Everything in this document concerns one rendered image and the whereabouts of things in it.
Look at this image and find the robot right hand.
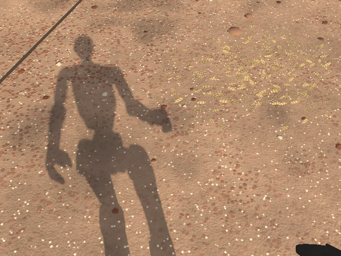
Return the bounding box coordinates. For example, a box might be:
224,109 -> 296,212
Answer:
296,244 -> 341,256

